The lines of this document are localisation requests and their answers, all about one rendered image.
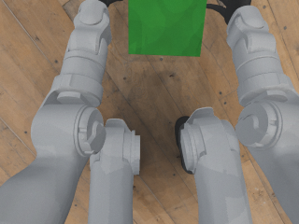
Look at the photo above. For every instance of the left robot thigh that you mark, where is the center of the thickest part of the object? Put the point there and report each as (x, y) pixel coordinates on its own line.
(112, 178)

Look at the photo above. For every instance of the carton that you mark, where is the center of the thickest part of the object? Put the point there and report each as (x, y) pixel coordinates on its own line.
(166, 27)

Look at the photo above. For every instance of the left robot upper arm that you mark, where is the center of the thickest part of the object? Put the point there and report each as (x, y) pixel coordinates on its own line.
(64, 137)

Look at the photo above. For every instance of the robot thigh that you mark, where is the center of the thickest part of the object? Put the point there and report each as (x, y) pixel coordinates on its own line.
(112, 178)
(220, 184)

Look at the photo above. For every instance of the robot right forearm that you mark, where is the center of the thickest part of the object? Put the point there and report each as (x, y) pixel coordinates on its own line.
(257, 64)

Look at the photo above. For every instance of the robot left forearm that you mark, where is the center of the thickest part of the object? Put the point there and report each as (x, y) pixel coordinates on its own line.
(85, 59)

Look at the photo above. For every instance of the right robot thigh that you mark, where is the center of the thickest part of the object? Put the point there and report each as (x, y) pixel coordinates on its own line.
(220, 184)

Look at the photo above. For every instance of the right robot hand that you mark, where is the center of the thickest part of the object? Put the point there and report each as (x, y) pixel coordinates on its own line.
(231, 6)

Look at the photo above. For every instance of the right robot upper arm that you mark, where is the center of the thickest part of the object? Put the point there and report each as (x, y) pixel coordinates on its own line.
(270, 131)

